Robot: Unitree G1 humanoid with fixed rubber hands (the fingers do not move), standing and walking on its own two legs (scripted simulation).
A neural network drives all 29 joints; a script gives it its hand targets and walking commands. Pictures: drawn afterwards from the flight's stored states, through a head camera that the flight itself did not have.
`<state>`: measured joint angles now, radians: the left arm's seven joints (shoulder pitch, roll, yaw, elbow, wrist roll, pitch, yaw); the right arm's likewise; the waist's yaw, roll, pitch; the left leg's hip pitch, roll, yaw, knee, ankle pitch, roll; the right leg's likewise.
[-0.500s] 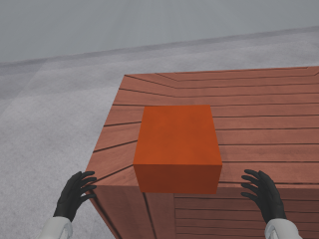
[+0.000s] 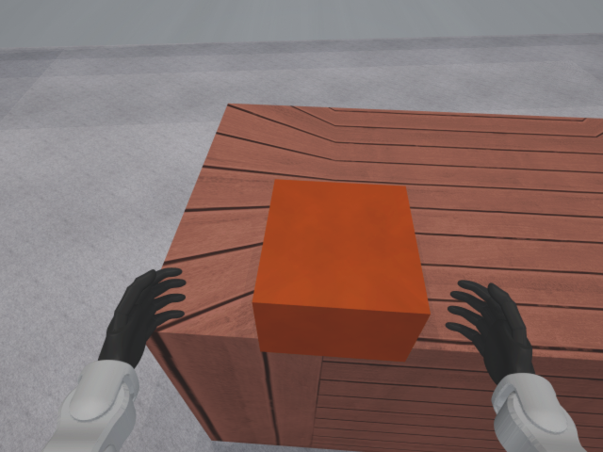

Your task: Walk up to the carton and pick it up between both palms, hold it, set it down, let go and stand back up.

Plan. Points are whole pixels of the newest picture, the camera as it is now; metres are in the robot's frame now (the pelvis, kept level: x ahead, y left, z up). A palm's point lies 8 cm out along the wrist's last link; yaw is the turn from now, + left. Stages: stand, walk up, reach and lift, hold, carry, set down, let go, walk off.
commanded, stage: reach and lift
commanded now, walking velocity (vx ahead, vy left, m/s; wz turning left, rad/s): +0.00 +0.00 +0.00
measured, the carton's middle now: (336, 265) +0.40 -0.02 +0.00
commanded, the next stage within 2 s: none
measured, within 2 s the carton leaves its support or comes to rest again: neither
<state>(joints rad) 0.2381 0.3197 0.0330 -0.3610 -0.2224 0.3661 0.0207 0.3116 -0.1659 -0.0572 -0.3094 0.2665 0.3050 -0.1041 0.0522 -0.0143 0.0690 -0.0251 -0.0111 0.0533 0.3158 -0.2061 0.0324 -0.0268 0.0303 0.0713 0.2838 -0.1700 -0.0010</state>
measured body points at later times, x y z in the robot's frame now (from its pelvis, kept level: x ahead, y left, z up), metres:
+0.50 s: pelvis +0.01 -0.02 +0.00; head +0.02 +0.01 +0.45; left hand +0.31 +0.23 +0.11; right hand +0.31 -0.21 +0.12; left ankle -0.01 +0.09 -0.75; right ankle +0.00 -0.12 -0.75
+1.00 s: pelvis -0.01 +0.00 +0.00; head +0.00 +0.00 +0.45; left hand +0.40 +0.22 +0.16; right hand +0.38 -0.21 +0.14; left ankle -0.01 +0.09 -0.75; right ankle +0.00 -0.12 -0.75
